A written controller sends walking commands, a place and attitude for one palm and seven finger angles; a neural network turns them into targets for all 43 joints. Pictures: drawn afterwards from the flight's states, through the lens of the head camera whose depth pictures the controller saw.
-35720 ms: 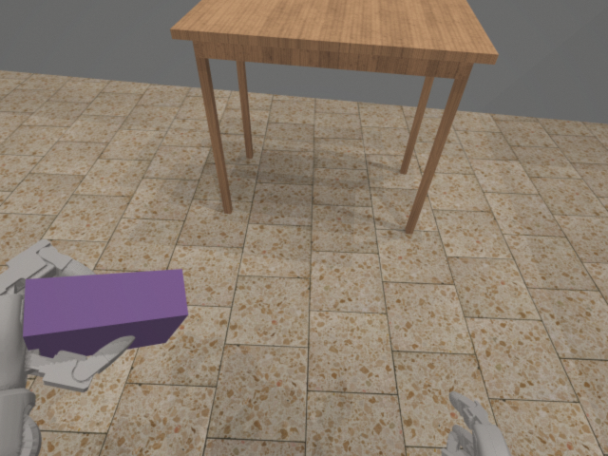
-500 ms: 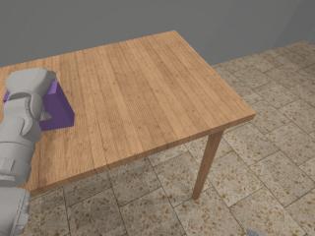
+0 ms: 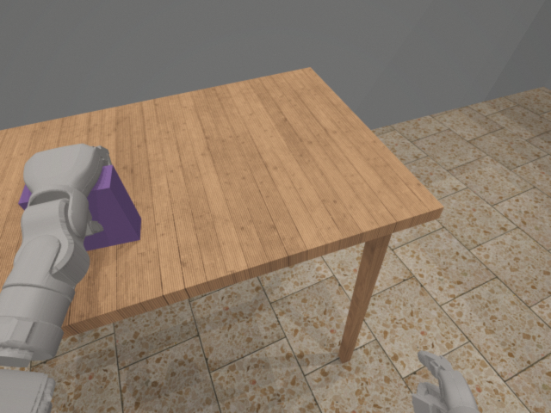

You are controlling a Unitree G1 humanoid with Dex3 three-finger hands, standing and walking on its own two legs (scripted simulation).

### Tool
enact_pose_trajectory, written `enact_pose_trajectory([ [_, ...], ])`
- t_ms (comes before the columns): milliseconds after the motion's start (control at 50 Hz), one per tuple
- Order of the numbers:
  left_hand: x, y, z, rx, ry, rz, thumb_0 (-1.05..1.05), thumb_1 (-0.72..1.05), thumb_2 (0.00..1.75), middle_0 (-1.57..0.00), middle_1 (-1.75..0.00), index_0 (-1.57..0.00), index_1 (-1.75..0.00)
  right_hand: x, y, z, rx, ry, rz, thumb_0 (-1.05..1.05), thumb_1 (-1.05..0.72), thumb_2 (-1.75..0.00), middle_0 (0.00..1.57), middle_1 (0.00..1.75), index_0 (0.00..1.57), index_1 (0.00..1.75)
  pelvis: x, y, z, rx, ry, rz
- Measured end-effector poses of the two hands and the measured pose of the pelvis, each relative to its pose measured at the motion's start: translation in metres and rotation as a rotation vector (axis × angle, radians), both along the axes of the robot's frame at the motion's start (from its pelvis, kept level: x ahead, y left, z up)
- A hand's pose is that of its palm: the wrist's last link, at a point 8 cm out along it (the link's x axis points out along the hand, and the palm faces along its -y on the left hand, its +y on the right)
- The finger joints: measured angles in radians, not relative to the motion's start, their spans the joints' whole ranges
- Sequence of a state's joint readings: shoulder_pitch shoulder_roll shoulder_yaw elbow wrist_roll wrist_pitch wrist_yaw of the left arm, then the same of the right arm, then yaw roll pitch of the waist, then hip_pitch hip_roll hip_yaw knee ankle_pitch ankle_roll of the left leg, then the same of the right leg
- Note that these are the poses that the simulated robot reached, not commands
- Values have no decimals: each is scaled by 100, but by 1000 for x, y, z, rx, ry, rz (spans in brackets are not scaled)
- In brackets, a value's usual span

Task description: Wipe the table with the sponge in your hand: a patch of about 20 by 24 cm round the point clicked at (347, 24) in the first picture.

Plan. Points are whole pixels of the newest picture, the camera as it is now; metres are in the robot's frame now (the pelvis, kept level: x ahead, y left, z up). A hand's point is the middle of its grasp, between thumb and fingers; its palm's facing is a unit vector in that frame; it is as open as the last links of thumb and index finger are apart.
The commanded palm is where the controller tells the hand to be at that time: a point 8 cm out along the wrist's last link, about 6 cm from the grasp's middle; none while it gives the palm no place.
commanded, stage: wipe back along the first lane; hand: left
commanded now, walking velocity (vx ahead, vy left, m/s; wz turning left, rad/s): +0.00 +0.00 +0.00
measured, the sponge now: (94, 221) +0.34 +0.33 +0.10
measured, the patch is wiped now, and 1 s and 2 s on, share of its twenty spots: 1.00 1.00 1.00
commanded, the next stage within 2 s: lift the sponge slowly off the table in 0.72 s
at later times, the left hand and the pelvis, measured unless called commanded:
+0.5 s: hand (81, 223) +0.30 +0.30 +0.15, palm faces +0.11 -0.02 -0.99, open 9.1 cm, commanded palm +0.25 +0.29 +0.17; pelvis +0.01 +0.00 +0.00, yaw -1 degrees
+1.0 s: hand (82, 240) +0.27 +0.29 +0.15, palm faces +0.13 -0.04 -0.99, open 9.1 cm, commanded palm +0.23 +0.28 +0.19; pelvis +0.00 +0.00 +0.00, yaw -1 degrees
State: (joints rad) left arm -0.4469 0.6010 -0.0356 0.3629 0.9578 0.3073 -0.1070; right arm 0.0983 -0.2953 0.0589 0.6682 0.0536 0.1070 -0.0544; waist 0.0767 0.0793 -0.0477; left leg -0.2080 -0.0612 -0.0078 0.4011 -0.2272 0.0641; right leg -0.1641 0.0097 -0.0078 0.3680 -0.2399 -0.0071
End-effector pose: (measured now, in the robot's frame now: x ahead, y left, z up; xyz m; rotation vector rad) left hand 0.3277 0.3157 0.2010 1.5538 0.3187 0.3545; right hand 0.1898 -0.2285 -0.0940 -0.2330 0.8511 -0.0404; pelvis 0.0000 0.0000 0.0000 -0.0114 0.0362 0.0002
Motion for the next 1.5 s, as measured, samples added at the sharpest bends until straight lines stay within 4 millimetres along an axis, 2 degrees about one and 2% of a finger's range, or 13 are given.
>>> enact_pose_trajectory([
  [320,-34,-11,-1,-25,-66,12,-1,-43,111,-74,-148,-80,-150,17,-6,-3,24,-24,5,1,-91,-89,20,30,20,30,13,-3,-3,2,-9,-10],
  [580,-60,-23,-2,-42,-97,19,1,-43,111,-74,-149,-80,-150,38,13,8,60,-96,53,1,-91,-89,20,30,20,30,9,-2,-3,4,-25,-10],
  [820,-82,-35,-2,-53,-128,16,2,-42,111,-73,-149,-80,-150,42,28,14,79,-127,92,1,-91,-89,20,30,20,30,3,-1,-3,5,-40,-16],
  [1200,-81,-40,1,-56,-89,1,1,-44,110,-76,-146,-82,-147,35,21,13,58,-122,91,1,-91,-89,20,30,20,30,-3,-6,-3,7,-50,-14],
  [1500,-86,-45,7,-74,-97,-8,0,-45,110,-79,-143,-84,-145,44,21,18,59,-147,114,1,-91,-89,20,30,20,30,-4,-13,-2,10,-59,-9],
])
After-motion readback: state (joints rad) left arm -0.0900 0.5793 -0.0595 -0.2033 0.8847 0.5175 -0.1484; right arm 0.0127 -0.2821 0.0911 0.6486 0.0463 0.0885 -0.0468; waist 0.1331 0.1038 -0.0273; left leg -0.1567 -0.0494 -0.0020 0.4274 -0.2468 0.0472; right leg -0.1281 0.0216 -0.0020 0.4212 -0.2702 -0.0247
